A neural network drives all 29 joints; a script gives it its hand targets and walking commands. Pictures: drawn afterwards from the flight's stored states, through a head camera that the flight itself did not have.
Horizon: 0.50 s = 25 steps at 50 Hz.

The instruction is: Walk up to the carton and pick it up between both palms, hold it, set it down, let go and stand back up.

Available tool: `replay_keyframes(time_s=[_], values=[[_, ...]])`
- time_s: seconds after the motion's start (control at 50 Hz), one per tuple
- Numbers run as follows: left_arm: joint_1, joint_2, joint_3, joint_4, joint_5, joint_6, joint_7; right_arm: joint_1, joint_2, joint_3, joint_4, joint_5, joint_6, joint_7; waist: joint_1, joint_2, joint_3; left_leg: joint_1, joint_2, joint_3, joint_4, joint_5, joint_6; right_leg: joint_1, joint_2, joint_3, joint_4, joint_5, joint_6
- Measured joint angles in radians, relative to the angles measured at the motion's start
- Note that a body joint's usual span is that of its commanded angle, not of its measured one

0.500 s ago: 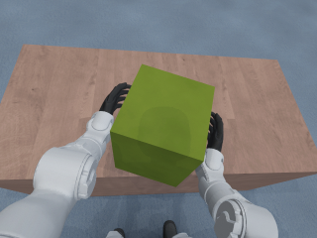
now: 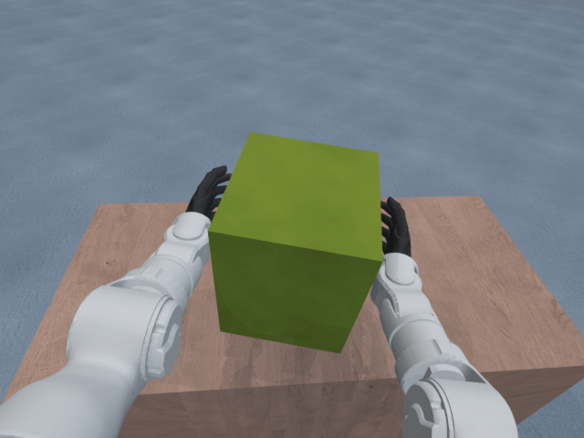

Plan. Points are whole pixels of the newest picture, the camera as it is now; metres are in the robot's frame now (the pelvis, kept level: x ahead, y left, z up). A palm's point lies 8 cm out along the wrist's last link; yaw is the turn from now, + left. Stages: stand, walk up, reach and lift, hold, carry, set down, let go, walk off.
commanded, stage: reach and lift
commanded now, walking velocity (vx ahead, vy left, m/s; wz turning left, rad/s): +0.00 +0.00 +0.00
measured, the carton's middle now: (296, 245) +0.41 -0.05 +0.07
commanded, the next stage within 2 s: none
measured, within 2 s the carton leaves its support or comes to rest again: neither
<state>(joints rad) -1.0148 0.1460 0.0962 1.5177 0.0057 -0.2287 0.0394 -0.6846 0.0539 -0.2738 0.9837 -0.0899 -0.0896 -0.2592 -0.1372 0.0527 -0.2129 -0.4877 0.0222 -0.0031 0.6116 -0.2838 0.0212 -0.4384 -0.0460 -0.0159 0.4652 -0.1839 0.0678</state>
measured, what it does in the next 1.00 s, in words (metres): stands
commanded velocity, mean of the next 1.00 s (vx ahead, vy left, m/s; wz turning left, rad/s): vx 0.00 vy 0.00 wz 0.00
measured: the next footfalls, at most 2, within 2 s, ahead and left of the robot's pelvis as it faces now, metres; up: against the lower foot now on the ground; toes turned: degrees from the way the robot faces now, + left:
none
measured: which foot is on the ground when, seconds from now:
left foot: down 0.00-1.00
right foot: down 0.00-1.00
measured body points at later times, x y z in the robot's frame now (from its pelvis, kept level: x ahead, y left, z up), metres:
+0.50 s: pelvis -0.01 -0.02 +0.01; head -0.02 -0.01 +0.46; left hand +0.42 +0.08 +0.11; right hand +0.37 -0.21 +0.11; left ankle +0.01 +0.10 -0.73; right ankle +0.02 -0.17 -0.73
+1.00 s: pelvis +0.02 -0.03 +0.02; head -0.01 +0.01 +0.47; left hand +0.41 +0.11 +0.15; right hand +0.39 -0.18 +0.15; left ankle +0.01 +0.10 -0.73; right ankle +0.02 -0.17 -0.73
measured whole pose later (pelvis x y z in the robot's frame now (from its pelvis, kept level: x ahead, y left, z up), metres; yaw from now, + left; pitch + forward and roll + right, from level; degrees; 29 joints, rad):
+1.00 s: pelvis +0.02 -0.03 +0.02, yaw +3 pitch -4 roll -1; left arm -0.55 -0.02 0.21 0.40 0.23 0.37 0.01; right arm -0.53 -0.02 -0.03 0.58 0.13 0.15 -0.25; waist -0.10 -0.07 0.00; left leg -0.08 0.04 -0.04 0.36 -0.21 -0.03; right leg -0.02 -0.03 -0.07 0.23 -0.13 0.03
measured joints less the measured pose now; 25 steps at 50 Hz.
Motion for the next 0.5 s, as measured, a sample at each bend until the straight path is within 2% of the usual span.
replay_keyframes(time_s=[0.04,0.08,0.22,0.34,0.5], values=[[0.011,0.003,0.073,-0.009,0.047,0.014,-0.013,-0.007,0.014,-0.028,0.012,-0.024,0.005,0.006,0.005,-0.013,0.03,0.054,-0.002,0.005,-0.03,0.011,-0.001,0.05,-0.002,0.004,-0.025,0.01,-0.001],[0.035,0.003,0.104,-0.037,0.073,0.025,-0.025,-0.001,0.031,-0.053,0.008,-0.043,0.005,0.009,0.009,-0.022,0.059,0.094,-0.003,0.006,-0.052,0.022,-0.003,0.091,-0.002,0.003,-0.05,0.021,-0.004],[0.125,-0.028,0.059,-0.142,0.062,0.037,-0.011,0.056,0.052,-0.106,-0.038,-0.067,-0.013,0.04,0.03,-0.044,0.11,0.129,0.001,-0.008,-0.106,0.061,-0.016,0.145,0.004,-0.012,-0.13,0.068,-0.03],[0.173,-0.061,-0.017,-0.217,-0.005,0.03,0.036,0.09,0.019,-0.069,-0.087,-0.039,-0.018,0.06,0.04,-0.056,0.056,0.087,0.001,-0.011,-0.135,0.086,-0.021,0.094,0.003,-0.015,-0.138,0.082,-0.027],[0.181,-0.085,0.039,-0.331,0.036,0.129,0.06,0.041,-0.041,0.01,-0.092,0.021,0.053,0.062,0.054,-0.044,0.064,0.145,0.006,0.006,-0.183,0.096,-0.029,0.119,0.007,0.002,-0.134,0.071,-0.024]])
